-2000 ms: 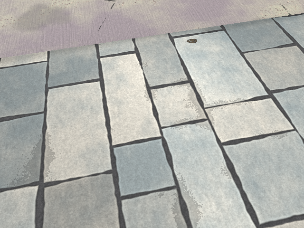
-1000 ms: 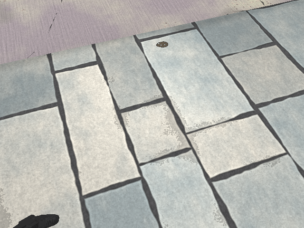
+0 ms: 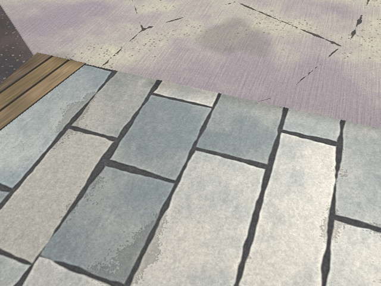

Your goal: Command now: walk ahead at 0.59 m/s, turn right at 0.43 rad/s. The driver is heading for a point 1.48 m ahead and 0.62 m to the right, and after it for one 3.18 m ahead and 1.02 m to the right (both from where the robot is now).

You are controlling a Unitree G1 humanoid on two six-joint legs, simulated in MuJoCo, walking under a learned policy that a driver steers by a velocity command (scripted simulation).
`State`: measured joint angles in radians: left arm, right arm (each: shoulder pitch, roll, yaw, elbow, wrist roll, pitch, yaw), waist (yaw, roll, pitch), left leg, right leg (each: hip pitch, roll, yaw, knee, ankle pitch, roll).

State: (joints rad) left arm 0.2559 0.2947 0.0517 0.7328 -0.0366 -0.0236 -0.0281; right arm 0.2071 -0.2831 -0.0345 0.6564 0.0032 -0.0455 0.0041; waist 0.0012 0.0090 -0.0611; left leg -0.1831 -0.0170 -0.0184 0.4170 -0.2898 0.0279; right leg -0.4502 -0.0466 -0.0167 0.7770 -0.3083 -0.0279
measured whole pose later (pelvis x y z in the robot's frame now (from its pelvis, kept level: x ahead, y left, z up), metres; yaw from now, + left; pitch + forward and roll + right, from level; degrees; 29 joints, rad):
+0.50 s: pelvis +0.29 -0.15 -0.01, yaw -25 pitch +4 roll +4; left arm 0.56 0.22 0.02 0.79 -0.04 -0.05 0.03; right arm -0.08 -0.27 -0.03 0.54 0.02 -0.15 0.05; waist 0.12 0.03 0.03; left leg -0.70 -0.02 -0.07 0.53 0.08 -0.04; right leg 0.12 0.03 0.25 0.28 -0.45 -0.10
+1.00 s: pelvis +0.66 -0.42 -0.04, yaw -45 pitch +1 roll +3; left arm -0.06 0.27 0.00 0.52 -0.02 -0.06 -0.06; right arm 0.53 -0.30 -0.06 0.89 0.02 -0.08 0.01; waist -0.12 -0.01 0.06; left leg 0.28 0.06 0.15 0.24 -0.47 -0.06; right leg -0.66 -0.06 0.00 0.66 -0.10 -0.10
